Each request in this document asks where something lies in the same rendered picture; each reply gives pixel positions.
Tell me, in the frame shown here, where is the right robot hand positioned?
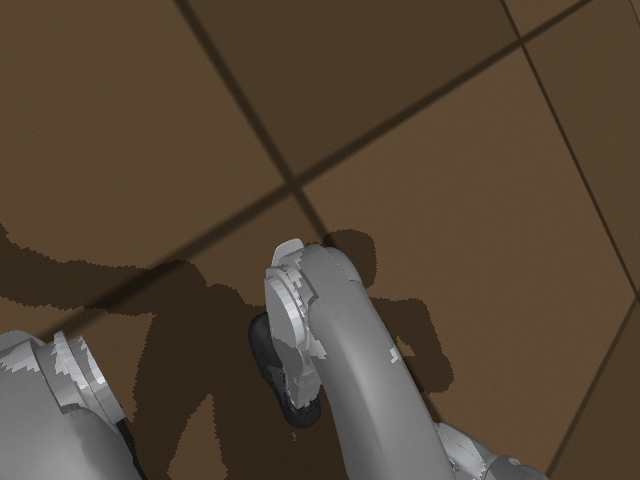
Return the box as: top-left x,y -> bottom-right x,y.
434,421 -> 499,480

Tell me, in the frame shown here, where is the right robot foot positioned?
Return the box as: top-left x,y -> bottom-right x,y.
248,312 -> 321,429

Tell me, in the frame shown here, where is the right robot arm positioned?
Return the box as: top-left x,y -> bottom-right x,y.
484,455 -> 549,480

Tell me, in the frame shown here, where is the left robot foot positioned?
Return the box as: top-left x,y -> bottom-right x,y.
115,419 -> 148,480

